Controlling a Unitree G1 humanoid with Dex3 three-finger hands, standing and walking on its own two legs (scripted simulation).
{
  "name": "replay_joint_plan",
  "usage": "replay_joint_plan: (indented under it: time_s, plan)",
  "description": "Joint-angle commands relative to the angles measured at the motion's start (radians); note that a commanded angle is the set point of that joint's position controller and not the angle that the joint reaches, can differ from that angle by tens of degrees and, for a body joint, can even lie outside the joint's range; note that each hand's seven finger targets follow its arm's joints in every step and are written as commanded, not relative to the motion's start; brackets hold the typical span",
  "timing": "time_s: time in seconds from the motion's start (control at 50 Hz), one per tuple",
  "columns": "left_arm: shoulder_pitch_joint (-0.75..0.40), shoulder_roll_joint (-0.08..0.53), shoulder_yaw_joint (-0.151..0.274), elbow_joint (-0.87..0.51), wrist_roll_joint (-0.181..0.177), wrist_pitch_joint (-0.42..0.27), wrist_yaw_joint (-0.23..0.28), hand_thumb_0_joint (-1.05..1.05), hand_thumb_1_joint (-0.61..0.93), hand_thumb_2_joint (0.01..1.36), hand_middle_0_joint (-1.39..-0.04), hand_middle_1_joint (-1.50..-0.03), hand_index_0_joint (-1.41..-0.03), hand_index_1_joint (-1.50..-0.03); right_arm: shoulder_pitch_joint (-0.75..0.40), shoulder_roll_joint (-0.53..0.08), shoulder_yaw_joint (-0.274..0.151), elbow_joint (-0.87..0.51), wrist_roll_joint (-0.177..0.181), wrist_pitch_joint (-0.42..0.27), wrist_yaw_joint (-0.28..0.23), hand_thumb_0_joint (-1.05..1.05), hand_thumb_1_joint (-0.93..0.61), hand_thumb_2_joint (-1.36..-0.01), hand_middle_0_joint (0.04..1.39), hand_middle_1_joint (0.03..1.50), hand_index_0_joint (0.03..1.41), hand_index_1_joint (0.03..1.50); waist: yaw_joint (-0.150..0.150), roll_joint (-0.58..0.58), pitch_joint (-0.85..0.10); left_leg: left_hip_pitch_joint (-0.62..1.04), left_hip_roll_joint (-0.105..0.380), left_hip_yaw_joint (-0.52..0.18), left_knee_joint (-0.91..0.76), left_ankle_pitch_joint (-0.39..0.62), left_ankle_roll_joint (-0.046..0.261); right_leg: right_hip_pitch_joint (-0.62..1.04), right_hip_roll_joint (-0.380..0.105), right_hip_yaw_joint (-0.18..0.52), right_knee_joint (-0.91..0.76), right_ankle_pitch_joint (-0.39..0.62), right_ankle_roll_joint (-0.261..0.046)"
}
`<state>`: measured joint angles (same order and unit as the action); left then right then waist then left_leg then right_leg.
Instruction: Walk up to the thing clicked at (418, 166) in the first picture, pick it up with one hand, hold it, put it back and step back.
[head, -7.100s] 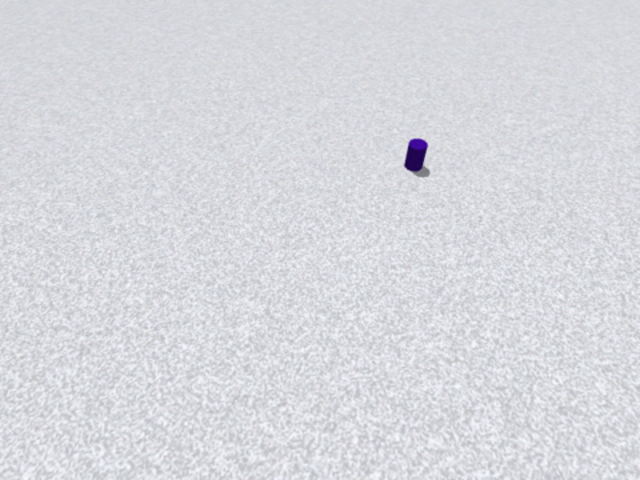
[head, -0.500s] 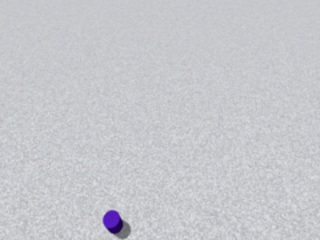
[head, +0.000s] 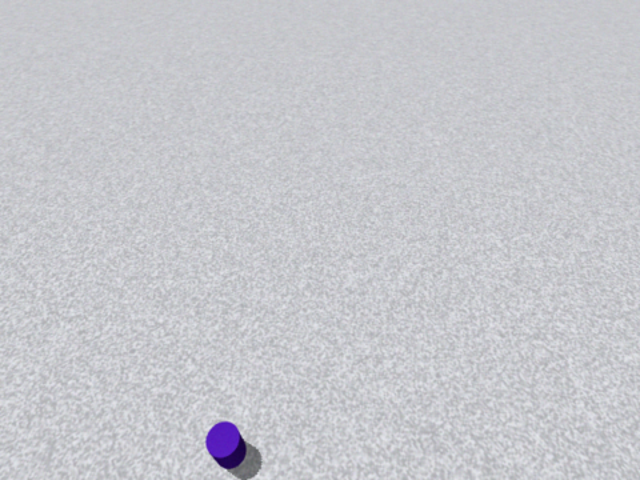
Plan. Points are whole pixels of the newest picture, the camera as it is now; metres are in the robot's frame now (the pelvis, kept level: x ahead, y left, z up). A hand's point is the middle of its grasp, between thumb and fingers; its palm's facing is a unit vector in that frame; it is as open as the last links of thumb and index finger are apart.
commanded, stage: stand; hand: left
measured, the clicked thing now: (227, 445) +0.35 +0.26 -0.72
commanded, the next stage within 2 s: go down in 0.68 s
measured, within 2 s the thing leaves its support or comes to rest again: neither
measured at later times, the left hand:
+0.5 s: hand out of the picture +0.07 +0.26 -0.16, palm faces -0.02 -0.94 -0.35, open 7.4 cm
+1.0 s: hand out of the picture +0.14 +0.26 -0.17, palm faces +0.06 -0.94 -0.33, open 10.6 cm
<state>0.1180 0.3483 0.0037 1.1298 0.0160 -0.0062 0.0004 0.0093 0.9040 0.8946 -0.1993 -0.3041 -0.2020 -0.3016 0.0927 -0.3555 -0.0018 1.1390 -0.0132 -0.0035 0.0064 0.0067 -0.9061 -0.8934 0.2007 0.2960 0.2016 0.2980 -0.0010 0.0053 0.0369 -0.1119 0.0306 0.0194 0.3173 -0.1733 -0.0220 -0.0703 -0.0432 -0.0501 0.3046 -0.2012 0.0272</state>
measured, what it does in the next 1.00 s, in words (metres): stands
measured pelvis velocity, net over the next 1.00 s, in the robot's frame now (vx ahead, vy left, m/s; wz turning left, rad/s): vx -0.02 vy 0.00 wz -0.01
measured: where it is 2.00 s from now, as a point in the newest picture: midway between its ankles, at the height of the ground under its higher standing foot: outside the picture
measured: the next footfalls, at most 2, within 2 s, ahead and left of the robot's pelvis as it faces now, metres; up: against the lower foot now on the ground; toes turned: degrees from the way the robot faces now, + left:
none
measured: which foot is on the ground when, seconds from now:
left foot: down 0.00-1.00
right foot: down 0.00-1.00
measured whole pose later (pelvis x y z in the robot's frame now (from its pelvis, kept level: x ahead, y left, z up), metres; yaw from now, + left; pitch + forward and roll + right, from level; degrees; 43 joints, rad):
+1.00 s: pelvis -0.02 +0.00 -0.02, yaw +0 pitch +5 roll +0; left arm -0.07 0.35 0.17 1.10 0.06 -0.02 -0.02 0.01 0.55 0.54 -0.07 -0.13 -0.08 -0.12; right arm 0.20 -0.27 -0.02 0.82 0.02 -0.04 -0.03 0.01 -0.98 -0.91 0.20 0.30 0.20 0.30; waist -0.02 -0.02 0.02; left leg -0.42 0.04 0.01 0.58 -0.26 -0.02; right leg -0.38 -0.04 -0.04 0.57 -0.29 0.02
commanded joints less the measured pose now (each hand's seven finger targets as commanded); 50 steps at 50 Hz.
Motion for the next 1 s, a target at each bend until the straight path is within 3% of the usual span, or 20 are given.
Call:
replay_joint_plan:
  time_s: [0.0, 0.14, 0.28, 0.4, 0.58, 0.74, 0.76, 0.78, 0.8, 0.82, 0.84, 0.86, 0.88, 0.9, 0.92, 0.98]
  plan:
    - [-0.038, 0.220, 0.041, -0.055, -0.003, -0.023, 0.011, 0.000, 0.899, 0.900, -0.200, -0.300, -0.200, -0.300, -0.041, -0.211, -0.036, -0.058, 0.005, -0.024, -0.015, 0.000, -0.900, -0.900, 0.200, 0.300, 0.200, 0.300, 0.000, -0.009, -0.074, 0.032, 0.115, -0.089, -0.030, 0.211, 0.034, -0.005, -0.109, 0.082, -0.047, 0.183, -0.035]
    - [-0.032, 0.218, 0.042, -0.057, -0.003, -0.021, 0.010, 0.000, 0.899, 0.900, -0.200, -0.300, -0.200, -0.300, -0.038, -0.210, -0.034, -0.062, 0.005, -0.026, -0.015, 0.000, -0.900, -0.900, 0.200, 0.300, 0.200, 0.300, 0.005, 0.001, -0.066, 0.017, 0.112, -0.082, -0.036, 0.213, 0.034, 0.011, -0.110, 0.081, -0.046, 0.192, -0.034]
    - [-0.036, 0.219, 0.041, -0.057, -0.003, -0.019, 0.010, 0.000, 0.899, 0.900, -0.200, -0.300, -0.200, -0.300, -0.044, -0.209, -0.037, -0.062, 0.005, -0.024, -0.014, 0.000, -0.900, -0.900, 0.200, 0.300, 0.200, 0.300, 0.001, -0.011, -0.051, 0.017, 0.108, -0.090, -0.048, 0.159, 0.031, -0.016, -0.103, 0.080, -0.053, 0.130, -0.035]
    - [-0.033, 0.214, 0.041, -0.060, -0.004, -0.021, 0.010, 0.000, 0.899, 0.900, -0.200, -0.300, -0.200, -0.300, -0.037, -0.210, -0.038, -0.062, 0.005, -0.025, -0.014, 0.000, -0.900, -0.900, 0.200, 0.300, 0.200, 0.300, 0.002, -0.007, -0.066, 0.024, 0.108, -0.085, -0.036, 0.195, 0.036, -0.005, -0.109, 0.083, -0.051, 0.169, -0.037]
    - [-0.022, 0.213, 0.040, -0.057, -0.004, -0.020, 0.008, 0.000, 0.899, 0.900, -0.200, -0.300, -0.200, -0.300, -0.027, -0.209, -0.035, -0.062, 0.007, -0.025, -0.014, 0.000, -0.900, -0.900, 0.200, 0.300, 0.200, 0.300, 0.002, -0.006, -0.045, 0.013, 0.109, -0.089, -0.045, 0.153, 0.037, -0.013, -0.107, 0.086, -0.056, 0.129, -0.036]
    - [-0.024, 0.219, 0.040, -0.059, -0.003, -0.022, 0.009, 0.000, 0.899, 0.900, -0.200, -0.300, -0.200, -0.300, -0.029, -0.210, -0.036, -0.063, 0.004, -0.025, -0.014, 0.000, -0.900, -0.900, 0.200, 0.300, 0.200, 0.300, 0.001, -0.011, -0.054, 0.021, 0.110, -0.091, -0.035, 0.175, 0.037, -0.016, -0.107, 0.084, -0.053, 0.150, -0.034]
    - [-0.029, 0.220, 0.041, -0.060, -0.003, -0.022, 0.010, 0.000, 0.819, 0.820, -0.120, -0.220, -0.120, -0.220, -0.023, -0.207, -0.035, -0.062, 0.003, -0.023, -0.014, 0.000, -0.892, -0.900, 0.203, 0.297, 0.201, 0.297, -0.001, -0.012, -0.050, 0.015, 0.108, -0.088, -0.038, 0.165, 0.038, -0.013, -0.110, 0.088, -0.054, 0.150, -0.035]
    - [-0.380, 0.053, 0.040, -0.411, -0.062, -0.115, 0.024, 0.000, 0.739, 0.740, -0.040, -0.140, -0.040, -0.140, 0.003, -0.041, 0.008, -0.342, 0.074, -0.072, -0.036, 0.000, -0.972, -0.927, 0.200, 0.300, 0.200, 0.300, -0.116, 0.027, 0.029, -0.093, -0.032, 0.036, 0.021, 0.005, 0.029, -0.251, 0.035, 0.021, 0.022, 0.084, -0.031]
    - [-0.473, 0.094, 0.056, -0.336, -0.060, -0.104, 0.031, 0.000, 0.659, 0.660, 0.000, -0.060, -0.020, -0.060, 0.054, -0.072, 0.001, -0.288, 0.074, -0.068, -0.046, 0.000, -1.003, -0.929, 0.199, 0.300, 0.200, 0.300, -0.092, 0.000, -0.012, -0.082, -0.037, 0.033, 0.037, -0.019, 0.031, -0.206, 0.032, 0.010, 0.030, 0.052, -0.032]
    - [-0.314, 0.186, 0.114, -0.191, -0.039, -0.071, 0.033, 0.000, 0.579, 0.580, 0.000, -0.055, -0.017, -0.036, 0.094, -0.107, -0.021, -0.296, 0.078, -0.059, -0.057, 0.000, -1.006, -0.931, 0.199, 0.300, 0.199, 0.300, -0.063, -0.042, -0.008, -0.114, -0.030, 0.031, 0.052, -0.023, 0.032, -0.203, 0.039, -0.002, 0.037, 0.023, -0.034]
    - [-0.263, 0.210, 0.138, -0.104, -0.021, -0.049, 0.023, 0.000, 0.499, 0.500, 0.000, -0.050, -0.023, -0.029, 0.117, -0.108, -0.033, -0.305, 0.071, -0.053, -0.058, 0.000, -1.014, -0.931, 0.199, 0.300, 0.200, 0.300, -0.055, -0.068, -0.044, -0.149, -0.037, 0.027, 0.098, -0.006, 0.034, -0.223, 0.039, -0.001, 0.068, 0.027, -0.037]
    - [-0.313, 0.248, 0.161, -0.101, -0.008, -0.044, 0.012, 0.000, 0.419, 0.420, 0.000, -0.062, -0.023, -0.042, 0.122, -0.104, -0.038, -0.330, 0.069, -0.054, -0.059, 0.000, -1.013, -0.931, 0.199, 0.300, 0.200, 0.300, -0.040, -0.069, -0.064, -0.178, -0.034, 0.023, 0.137, 0.008, 0.035, -0.246, 0.043, -0.003, 0.106, 0.035, -0.038]
    - [-0.350, 0.274, 0.189, -0.131, 0.017, -0.056, 0.002, 0.000, 0.339, 0.340, -0.013, -0.050, -0.036, -0.029, 0.127, -0.103, -0.058, -0.356, 0.050, -0.061, -0.059, 0.000, -1.012, -0.930, 0.199, 0.300, 0.200, 0.300, -0.030, -0.039, -0.144, -0.178, -0.031, 0.021, 0.169, 0.019, 0.032, -0.240, 0.039, 0.002, 0.151, 0.053, -0.040]
    - [-0.215, 0.275, 0.224, -0.032, 0.041, -0.038, -0.004, 0.000, 0.259, 0.260, -0.027, -0.042, -0.046, -0.023, 0.161, -0.100, -0.069, -0.361, 0.040, -0.061, -0.057, 0.000, -0.999, -0.925, 0.200, 0.300, 0.200, 0.300, -0.019, -0.038, -0.188, -0.210, -0.038, 0.019, 0.209, 0.049, 0.031, -0.248, 0.035, 0.008, 0.191, 0.089, -0.041]
    - [-0.149, 0.250, 0.241, -0.031, 0.054, -0.030, -0.018, 0.000, 0.179, 0.180, -0.018, -0.057, -0.041, -0.037, 0.174, -0.091, -0.079, -0.382, 0.030, -0.062, -0.047, 0.000, -0.983, -0.921, 0.200, 0.300, 0.200, 0.300, 0.012, -0.005, -0.217, -0.250, -0.042, 0.018, 0.244, 0.066, 0.024, -0.259, 0.035, 0.010, 0.233, 0.089, -0.047]
    - [-0.099, 0.248, 0.288, -0.076, 0.060, -0.013, -0.024, 0.000, -0.017, 0.107, -0.040, -0.053, -0.064, -0.030, 0.162, -0.072, -0.082, -0.457, 0.031, -0.068, -0.036, 0.000, -0.970, -0.915, 0.200, 0.300, 0.200, 0.300, 0.031, 0.024, -0.237, -0.317, -0.044, 0.014, 0.290, 0.066, 0.020, -0.284, 0.041, 0.012, 0.281, 0.070, -0.051]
